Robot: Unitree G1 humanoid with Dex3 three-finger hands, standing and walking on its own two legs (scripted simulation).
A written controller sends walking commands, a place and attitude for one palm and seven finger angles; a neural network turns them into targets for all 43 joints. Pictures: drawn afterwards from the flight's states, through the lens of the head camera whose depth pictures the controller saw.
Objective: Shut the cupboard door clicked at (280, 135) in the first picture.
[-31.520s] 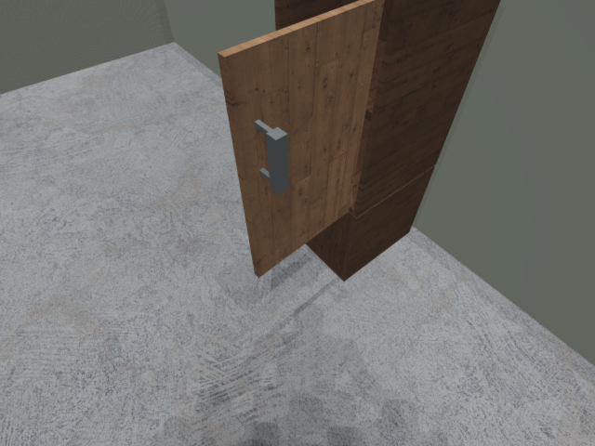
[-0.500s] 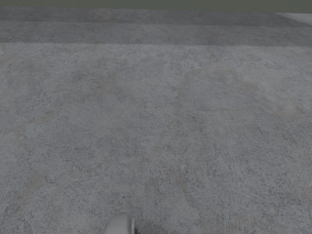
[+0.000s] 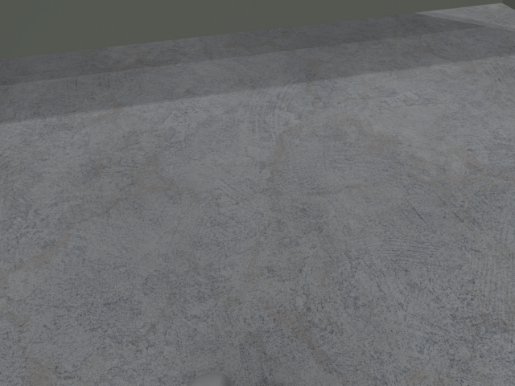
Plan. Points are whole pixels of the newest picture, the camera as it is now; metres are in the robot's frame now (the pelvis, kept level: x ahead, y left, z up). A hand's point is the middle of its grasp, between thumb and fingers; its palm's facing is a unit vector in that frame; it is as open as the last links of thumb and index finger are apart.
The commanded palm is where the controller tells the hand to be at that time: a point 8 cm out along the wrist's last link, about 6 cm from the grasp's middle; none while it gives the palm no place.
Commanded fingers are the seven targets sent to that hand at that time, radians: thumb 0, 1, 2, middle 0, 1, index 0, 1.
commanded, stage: turn to face it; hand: left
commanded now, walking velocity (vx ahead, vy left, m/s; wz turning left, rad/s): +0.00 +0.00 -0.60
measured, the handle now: out of the picture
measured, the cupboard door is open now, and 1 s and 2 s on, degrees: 61 61 61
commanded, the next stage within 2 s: none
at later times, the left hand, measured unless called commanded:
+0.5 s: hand (171, 315) +0.25 +0.20 -0.14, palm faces -0.30 -0.93 -0.22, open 7.4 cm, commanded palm none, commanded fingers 0.00 0.90 0.90 -0.20 -0.30 -0.20 -0.30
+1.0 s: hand (187, 312) +0.27 +0.18 -0.17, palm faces -0.54 -0.82 -0.18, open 7.4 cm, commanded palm none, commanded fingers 0.00 0.90 0.90 -0.20 -0.30 -0.20 -0.30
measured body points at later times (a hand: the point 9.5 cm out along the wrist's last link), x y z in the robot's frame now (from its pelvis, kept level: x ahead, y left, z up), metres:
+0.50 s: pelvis +0.05 +0.04 +0.02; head +0.10 +0.05 +0.46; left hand +0.26 +0.25 -0.12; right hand +0.01 -0.22 -0.11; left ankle +0.06 +0.15 -0.72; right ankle -0.01 -0.09 -0.67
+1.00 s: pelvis +0.08 +0.06 +0.01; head +0.15 +0.06 +0.45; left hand +0.30 +0.23 -0.16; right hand +0.01 -0.21 -0.11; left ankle +0.16 +0.13 -0.72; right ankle -0.03 -0.05 -0.66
